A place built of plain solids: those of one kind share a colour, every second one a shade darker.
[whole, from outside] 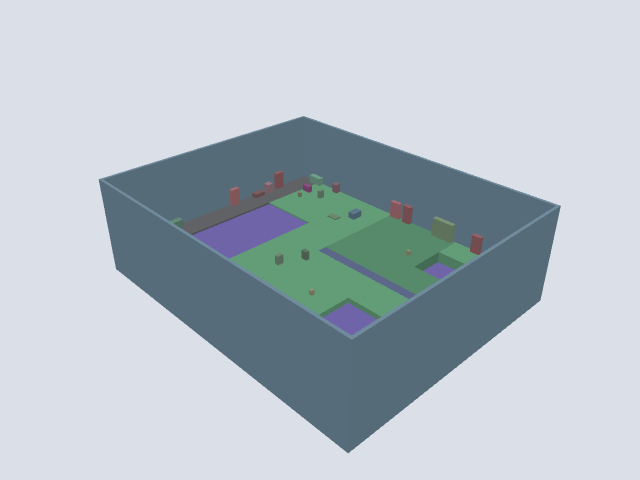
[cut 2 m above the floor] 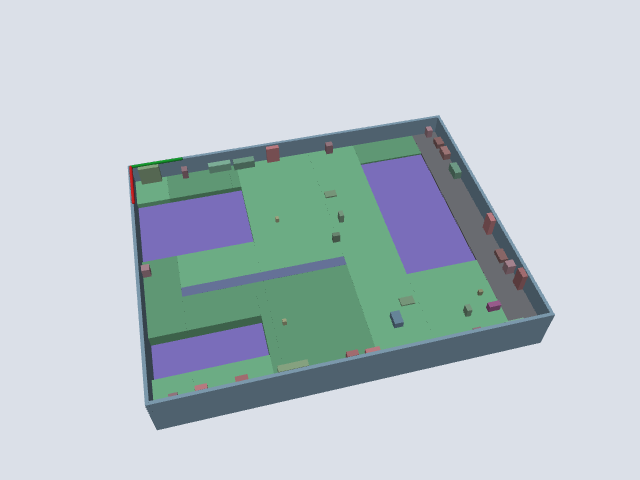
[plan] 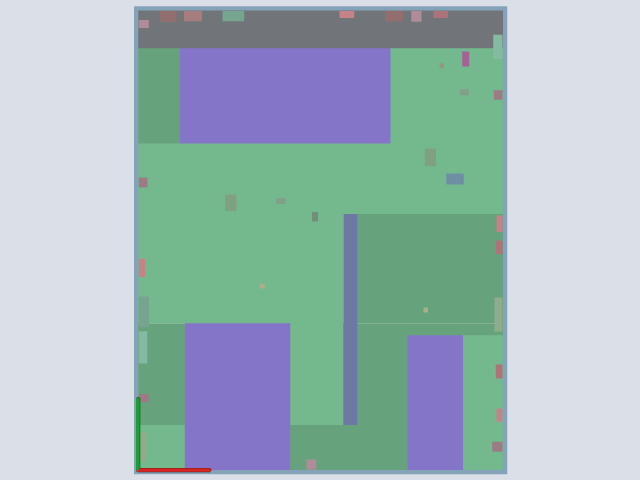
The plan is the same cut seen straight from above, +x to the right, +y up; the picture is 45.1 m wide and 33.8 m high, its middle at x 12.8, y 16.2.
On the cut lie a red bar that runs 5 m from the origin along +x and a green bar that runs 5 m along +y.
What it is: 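A vehicle workshop, tram depot or goods shed with inspection pits, wash bays, truck wells or a traverser pit in its floor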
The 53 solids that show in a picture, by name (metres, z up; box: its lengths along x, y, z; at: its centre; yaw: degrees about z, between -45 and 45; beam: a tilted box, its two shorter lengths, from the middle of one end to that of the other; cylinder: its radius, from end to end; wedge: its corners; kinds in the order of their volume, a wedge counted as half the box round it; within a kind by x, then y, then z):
{
 "floor_1": {"box": [2.93, 6.72, 2.4], "at": [1.47, 26.35, -1.2]},
 "floor_2": {"box": [3.27, 3.17, 2.4], "at": [1.64, 1.58, -1.2]},
 "floor_3": {"box": [3.27, 6.32, 2.4], "at": [1.64, 6.33, -1.2]},
 "floor_4": {"box": [3.27, 0.84, 2.4], "at": [1.64, 9.91, -1.2]},
 "floor_5": {"box": [14.43, 7.7, 2.4], "at": [7.21, 14.18, -1.2]},
 "floor_6": {"box": [3.72, 6.32, 2.4], "at": [12.57, 6.33, -1.2]},
 "floor_7": {"box": [3.72, 0.84, 2.4], "at": [12.57, 9.91, -1.2]},
 "floor_8": {"box": [25.68, 4.96, 2.4], "at": [12.84, 20.51, -1.2]},
 "floor_9": {"box": [8.25, 3.17, 2.4], "at": [14.84, 1.58, -1.2]},
 "floor_10": {"box": [3.54, 6.32, 2.4], "at": [17.19, 6.33, -1.2]},
 "floor_11": {"box": [10.26, 0.84, 2.4], "at": [20.55, 9.91, -1.2]},
 "floor_12": {"box": [10.26, 7.7, 2.4], "at": [20.55, 14.18, -1.2]},
 "floor_13": {"box": [7.91, 6.72, 2.4], "at": [21.73, 26.35, -1.2]},
 "floor_14": {"box": [2.81, 3.17, 2.4], "at": [24.27, 1.58, -1.2]},
 "floor_15": {"box": [2.81, 6.32, 2.4], "at": [24.27, 6.33, -1.2]},
 "bay_floor_1": {"box": [7.44, 10.33, 1.85], "at": [6.99, 5.17, -1.47]},
 "bay_floor_2": {"box": [14.84, 6.72, 2.23], "at": [10.35, 26.35, -1.29]},
 "bay_floor_3": {"box": [3.91, 9.49, 1.24], "at": [20.91, 4.75, -1.78]},
 "wall_1": {"box": [0.3, 32.36, 10.05], "at": [-0.15, 16.18, 2.62]},
 "wall_2": {"box": [26.28, 0.3, 10.05], "at": [12.84, -0.15, 2.62]},
 "wall_3": {"box": [26.28, 0.3, 10.05], "at": [12.84, 32.51, 2.62]},
 "wall_4": {"box": [0.3, 32.36, 10.05], "at": [25.83, 16.18, 2.62]},
 "bay_cover_1": {"box": [0.99, 14.86, 2.4], "at": [14.93, 10.6, -1.2]},
 "cupboard_1": {"box": [0.46, 1.3, 1.88], "at": [0.26, 14.24, 0.89]},
 "cupboard_2": {"box": [1.04, 0.5, 1.99], "at": [14.7, 32.08, 0.94]},
 "cupboard_3": {"box": [1.01, 0.49, 1.98], "at": [21.3, 32.09, 0.94]},
 "cupboard_4": {"box": [0.48, 0.99, 1.95], "at": [25.41, 6.95, 0.93]},
 "cupboard_5": {"box": [0.48, 0.94, 2.03], "at": [25.41, 15.69, 0.96]},
 "cupboard_6": {"box": [0.43, 0.93, 2.01], "at": [25.43, 3.87, 0.95]},
 "cupboard_7": {"box": [0.42, 1.17, 1.88], "at": [25.44, 17.34, 0.89]},
 "rack_1": {"box": [0.55, 2.03, 2.28], "at": [0.3, 1.66, 1.09]},
 "rack_2": {"box": [0.56, 2.39, 2.06], "at": [25.37, 10.96, 0.98]},
 "bench_1": {"box": [0.6, 2.27, 0.96], "at": [0.33, 8.63, 0.43]},
 "bench_2": {"box": [0.73, 2.16, 0.92], "at": [0.4, 11.14, 0.41]},
 "bench_3": {"box": [1.53, 0.72, 0.91], "at": [6.7, 31.97, 0.41]},
 "bench_4": {"box": [0.65, 1.7, 0.94], "at": [25.32, 29.8, 0.42]},
 "bin_1": {"box": [0.63, 0.7, 1.14], "at": [0.34, 20.25, 0.52]},
 "bin_2": {"box": [0.72, 0.57, 1.08], "at": [0.39, 5.08, 0.49]},
 "bin_3": {"box": [0.72, 0.57, 1.01], "at": [0.39, 31.41, 0.46]},
 "bin_4": {"box": [0.68, 0.71, 1.03], "at": [12.19, 0.39, 0.47]},
 "bin_5": {"box": [0.73, 0.77, 1.12], "at": [19.59, 31.95, 0.51]},
 "bin_6": {"box": [0.72, 0.7, 1.1], "at": [25.29, 1.64, 0.5]},
 "bin_7": {"box": [0.62, 0.68, 1.08], "at": [25.34, 26.41, 0.49]},
 "crates_1": {"box": [1.14, 0.78, 0.65], "at": [2.12, 31.94, 0.28]},
 "crates_2": {"box": [1.27, 0.72, 0.81], "at": [3.87, 31.97, 0.35]},
 "crates_3": {"box": [1.28, 0.75, 0.51], "at": [18.01, 31.95, 0.2]},
 "trolley_1": {"box": [0.69, 0.43, 0.99], "at": [10.04, 18.95, 0.45]},
 "trolley_2": {"box": [0.43, 0.67, 0.97], "at": [12.45, 17.84, 0.43]},
 "trolley_3": {"box": [0.65, 0.44, 0.95], "at": [22.98, 26.59, 0.42]},
 "stack_1": {"box": [1.23, 0.79, 0.73], "at": [22.3, 20.5, 0.32]},
 "chest_1": {"box": [0.5, 1.05, 0.78], "at": [23.06, 28.95, 0.34]},
 "pallet_1": {"box": [0.8, 1.16, 0.2], "at": [6.52, 18.82, 0.05]},
 "pallet_2": {"box": [0.79, 1.24, 0.19], "at": [20.57, 22.02, 0.04]}
}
